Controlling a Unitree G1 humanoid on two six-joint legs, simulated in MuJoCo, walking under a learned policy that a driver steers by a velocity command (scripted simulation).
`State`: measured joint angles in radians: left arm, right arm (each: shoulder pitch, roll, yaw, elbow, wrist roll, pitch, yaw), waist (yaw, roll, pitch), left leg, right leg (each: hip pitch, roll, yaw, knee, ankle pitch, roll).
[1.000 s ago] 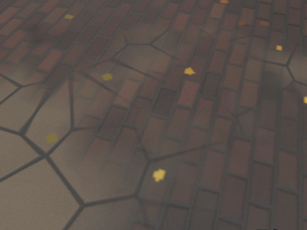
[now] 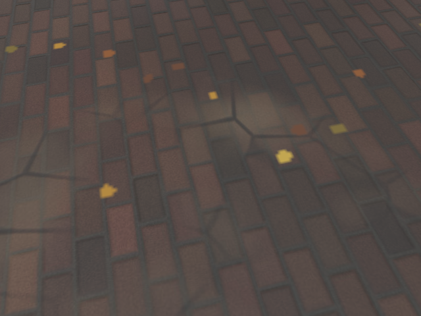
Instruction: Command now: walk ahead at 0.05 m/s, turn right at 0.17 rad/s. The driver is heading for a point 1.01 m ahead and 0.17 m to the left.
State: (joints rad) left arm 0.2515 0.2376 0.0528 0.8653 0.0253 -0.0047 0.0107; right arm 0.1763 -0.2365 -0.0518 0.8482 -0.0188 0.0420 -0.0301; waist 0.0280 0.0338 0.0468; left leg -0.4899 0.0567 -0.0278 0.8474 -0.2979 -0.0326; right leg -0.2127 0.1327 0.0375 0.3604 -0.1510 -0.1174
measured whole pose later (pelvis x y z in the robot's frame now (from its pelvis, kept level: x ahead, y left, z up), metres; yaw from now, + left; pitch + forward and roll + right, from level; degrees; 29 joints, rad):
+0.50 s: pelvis +0.03 +0.05 +0.00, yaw -1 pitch -2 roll +0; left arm 0.23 0.22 0.02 1.07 0.01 0.01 0.03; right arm 0.22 -0.21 -0.01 1.00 -0.01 -0.01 -0.04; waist 0.01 0.00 0.03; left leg -0.12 -0.03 0.01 0.36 -0.21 0.04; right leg -0.11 0.07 0.07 0.33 -0.19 -0.04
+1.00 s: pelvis +0.02 +0.06 +0.00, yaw +0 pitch -1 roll +0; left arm 0.26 0.17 -0.02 1.18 0.01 0.01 0.04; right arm 0.27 -0.17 0.02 1.12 -0.01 -0.01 -0.04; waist 0.00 0.00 0.02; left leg -0.12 -0.06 0.01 0.35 -0.21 0.06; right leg -0.13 0.04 0.07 0.35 -0.20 -0.02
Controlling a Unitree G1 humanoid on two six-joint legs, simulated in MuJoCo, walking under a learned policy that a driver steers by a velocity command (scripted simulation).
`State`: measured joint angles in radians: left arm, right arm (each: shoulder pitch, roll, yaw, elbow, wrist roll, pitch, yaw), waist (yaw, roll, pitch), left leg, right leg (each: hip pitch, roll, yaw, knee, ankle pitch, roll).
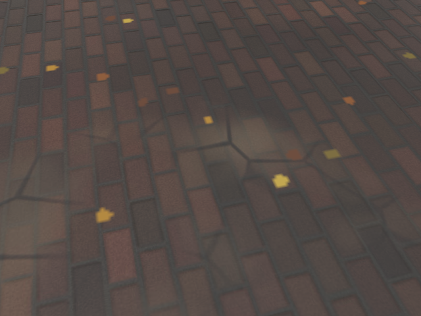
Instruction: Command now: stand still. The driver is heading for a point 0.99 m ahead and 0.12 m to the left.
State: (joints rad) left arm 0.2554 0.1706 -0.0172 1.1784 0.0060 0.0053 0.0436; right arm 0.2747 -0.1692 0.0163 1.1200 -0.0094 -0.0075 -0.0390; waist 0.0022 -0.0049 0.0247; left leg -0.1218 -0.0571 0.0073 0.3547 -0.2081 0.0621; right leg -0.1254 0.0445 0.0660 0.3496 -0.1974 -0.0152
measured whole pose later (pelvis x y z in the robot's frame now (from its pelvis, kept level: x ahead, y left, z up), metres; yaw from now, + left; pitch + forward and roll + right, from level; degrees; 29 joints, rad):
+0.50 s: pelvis +0.02 +0.01 +0.00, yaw +0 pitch -1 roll +0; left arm 0.32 0.15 -0.02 1.17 0.03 0.01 0.03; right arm 0.35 -0.16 -0.01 1.13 -0.01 0.00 -0.04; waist -0.01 -0.01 -0.01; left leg -0.13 -0.08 0.02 0.39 -0.27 0.10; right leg -0.21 0.02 0.03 0.56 -0.39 -0.04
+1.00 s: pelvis +0.20 -0.07 +0.00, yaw +0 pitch +1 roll +0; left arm 0.45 0.14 0.02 1.09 0.02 -0.10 0.01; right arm 0.20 -0.21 -0.05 1.00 -0.04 -0.05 0.03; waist 0.01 0.04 0.00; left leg -0.58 0.07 0.04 1.03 -0.19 0.06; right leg -0.02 0.07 -0.08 0.25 -0.24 -0.08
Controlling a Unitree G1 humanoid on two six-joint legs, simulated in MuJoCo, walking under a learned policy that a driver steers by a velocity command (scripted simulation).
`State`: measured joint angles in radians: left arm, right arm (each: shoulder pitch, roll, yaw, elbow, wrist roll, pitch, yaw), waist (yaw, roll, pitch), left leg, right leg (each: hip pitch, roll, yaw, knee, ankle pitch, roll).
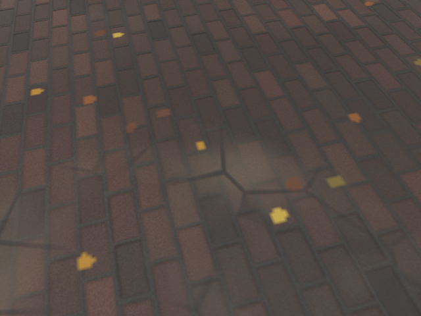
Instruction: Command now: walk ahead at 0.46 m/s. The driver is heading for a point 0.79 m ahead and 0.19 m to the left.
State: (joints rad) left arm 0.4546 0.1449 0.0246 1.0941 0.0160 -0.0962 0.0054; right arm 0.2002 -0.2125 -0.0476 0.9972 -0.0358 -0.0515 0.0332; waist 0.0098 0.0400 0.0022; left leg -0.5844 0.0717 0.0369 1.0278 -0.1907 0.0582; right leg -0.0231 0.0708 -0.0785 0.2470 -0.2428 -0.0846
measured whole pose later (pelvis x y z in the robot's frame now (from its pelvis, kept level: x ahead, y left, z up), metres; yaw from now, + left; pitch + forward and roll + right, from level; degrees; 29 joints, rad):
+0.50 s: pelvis +0.29 +0.03 +0.00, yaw +0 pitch -1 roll +1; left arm 0.20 0.20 0.05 0.96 0.04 -0.05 -0.02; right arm 0.39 -0.19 -0.05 1.07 -0.01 -0.10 0.00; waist -0.01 -0.03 0.04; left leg -0.10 -0.10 0.11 0.29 -0.19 0.12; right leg -0.58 -0.10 0.00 1.05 -0.20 -0.06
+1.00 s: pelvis +0.57 -0.01 +0.00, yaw +12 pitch +0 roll -1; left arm 0.26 0.21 0.06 0.93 0.02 -0.10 0.01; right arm 0.26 -0.25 -0.08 0.93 -0.03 -0.03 0.02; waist -0.01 0.04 0.04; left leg -0.53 0.05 -0.01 1.14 -0.26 0.09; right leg -0.18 0.01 -0.18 0.36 -0.19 -0.06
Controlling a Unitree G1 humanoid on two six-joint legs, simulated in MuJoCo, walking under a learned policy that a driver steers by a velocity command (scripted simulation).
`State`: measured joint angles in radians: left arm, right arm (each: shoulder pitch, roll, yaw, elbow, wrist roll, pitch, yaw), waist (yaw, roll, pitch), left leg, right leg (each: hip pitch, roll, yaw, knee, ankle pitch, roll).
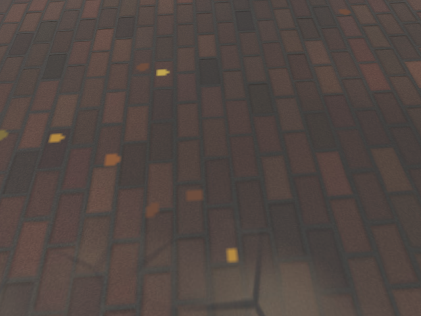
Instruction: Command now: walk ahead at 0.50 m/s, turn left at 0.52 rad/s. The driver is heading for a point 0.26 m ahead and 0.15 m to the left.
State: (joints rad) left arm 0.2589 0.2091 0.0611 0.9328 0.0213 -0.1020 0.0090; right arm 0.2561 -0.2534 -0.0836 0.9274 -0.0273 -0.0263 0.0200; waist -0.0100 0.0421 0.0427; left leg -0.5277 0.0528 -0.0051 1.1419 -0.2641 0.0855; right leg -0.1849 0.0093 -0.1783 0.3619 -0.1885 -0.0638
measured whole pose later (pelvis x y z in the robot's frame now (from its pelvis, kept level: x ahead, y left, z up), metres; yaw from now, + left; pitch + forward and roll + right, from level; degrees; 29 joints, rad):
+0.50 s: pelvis +0.20 +0.05 -0.01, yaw +10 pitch +0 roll -1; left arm 0.24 0.20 0.05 0.93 0.02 -0.01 0.02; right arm 0.17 -0.18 -0.03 0.92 -0.01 -0.05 -0.01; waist 0.02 -0.02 0.09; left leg -0.30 -0.06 0.09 0.40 -0.11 0.11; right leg -0.42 -0.07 -0.01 1.03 -0.42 0.00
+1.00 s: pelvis +0.25 +0.03 +0.00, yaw +10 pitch -1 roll +0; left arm 0.31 0.14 0.01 1.09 0.01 -0.02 0.04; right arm 0.27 -0.17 -0.02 1.07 -0.01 -0.02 -0.03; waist -0.01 0.00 0.02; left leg -0.18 -0.04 0.07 0.36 -0.16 0.06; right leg -0.13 -0.01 -0.04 0.38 -0.23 -0.01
